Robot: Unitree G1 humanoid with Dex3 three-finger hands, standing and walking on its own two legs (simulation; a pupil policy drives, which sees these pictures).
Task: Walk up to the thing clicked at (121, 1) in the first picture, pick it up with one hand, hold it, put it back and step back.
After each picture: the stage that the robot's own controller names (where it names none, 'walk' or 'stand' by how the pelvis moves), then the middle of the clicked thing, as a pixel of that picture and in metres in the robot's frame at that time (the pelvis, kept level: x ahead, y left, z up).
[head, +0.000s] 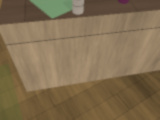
stand; out of the picture +1.02 -0.28 +0.07
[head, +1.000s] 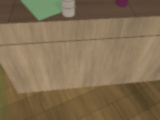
sink last; out of the picture +0.92 -0.21 +0.09
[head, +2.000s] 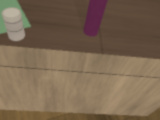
sink last; (96, 9) +0.64 -0.04 +0.10
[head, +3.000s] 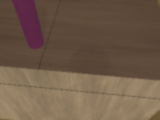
stand; (29, 20) +0.55 +0.22 +0.10
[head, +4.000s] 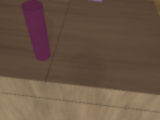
stand; (38, 34) +0.53 +0.19 +0.07
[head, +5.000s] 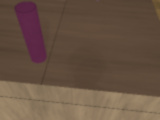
stand; (33, 36) +0.51 +0.20 +0.07
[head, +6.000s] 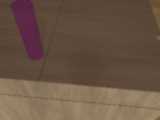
stand; (30, 33) +0.53 +0.21 +0.06
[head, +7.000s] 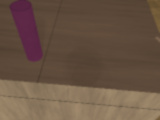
stand; (28, 34) +0.52 +0.22 +0.06
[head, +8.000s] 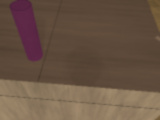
rise first; (29, 34) +0.52 +0.22 +0.06
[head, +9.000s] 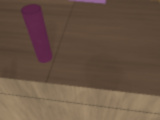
rise first; (39, 36) +0.52 +0.22 +0.07
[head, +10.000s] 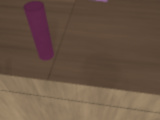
go down; (41, 34) +0.53 +0.21 +0.07
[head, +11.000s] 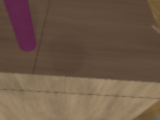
go down; (21, 21) +0.54 +0.19 +0.08
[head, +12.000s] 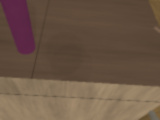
go down; (19, 23) +0.51 +0.19 +0.09
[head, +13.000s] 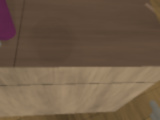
close in; out of the picture +0.53 +0.22 +0.13
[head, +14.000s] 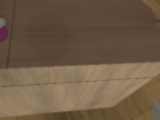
lift; out of the picture +0.52 +0.22 +0.13
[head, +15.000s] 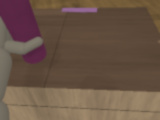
lift; (20, 20) +0.34 +0.15 +0.30
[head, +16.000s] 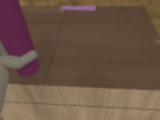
hold; (15, 35) +0.32 +0.17 +0.26
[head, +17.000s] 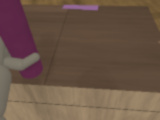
hold; (18, 38) +0.33 +0.17 +0.25
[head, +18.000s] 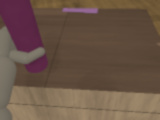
crouch; (24, 32) +0.34 +0.15 +0.26
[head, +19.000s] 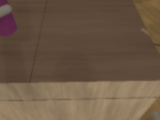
crouch; out of the picture +0.48 +0.22 +0.28
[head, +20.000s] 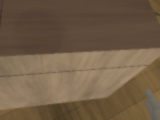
lower; out of the picture +0.53 +0.22 +0.15
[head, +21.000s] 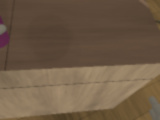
lower; out of the picture +0.50 +0.22 +0.14
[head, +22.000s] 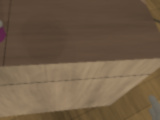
lower; out of the picture +0.51 +0.22 +0.14
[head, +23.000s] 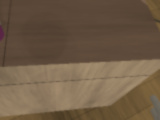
lower; out of the picture +0.51 +0.22 +0.14
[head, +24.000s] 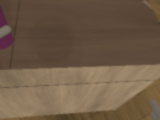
loosen; out of the picture +0.50 +0.22 +0.14
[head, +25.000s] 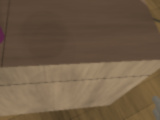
withdraw; out of the picture +0.50 +0.22 +0.14
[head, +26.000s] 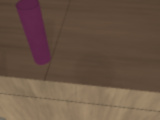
sink last; (36, 35) +0.48 +0.20 +0.11
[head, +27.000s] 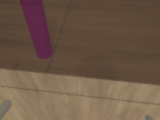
stand; (39, 30) +0.51 +0.21 +0.10
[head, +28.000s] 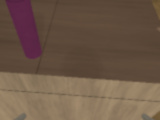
stand; (26, 29) +0.50 +0.21 +0.10
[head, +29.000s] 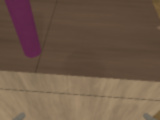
stand; (25, 27) +0.51 +0.22 +0.11
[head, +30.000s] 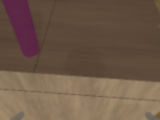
stand; (23, 26) +0.50 +0.22 +0.12
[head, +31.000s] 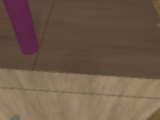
stand; (22, 23) +0.51 +0.21 +0.13
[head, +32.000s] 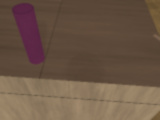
stand; (31, 37) +0.51 +0.21 +0.07
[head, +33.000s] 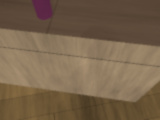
walk; out of the picture +0.64 +0.19 +0.09
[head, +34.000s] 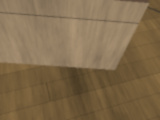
walk; out of the picture +0.96 +0.22 +0.08
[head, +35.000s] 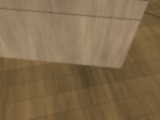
stand; out of the picture +1.13 +0.21 +0.09
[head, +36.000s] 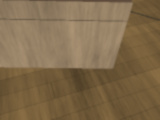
stand; out of the picture +1.11 +0.26 +0.07
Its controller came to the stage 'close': yes
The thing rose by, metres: 0.21
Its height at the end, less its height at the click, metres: +0.00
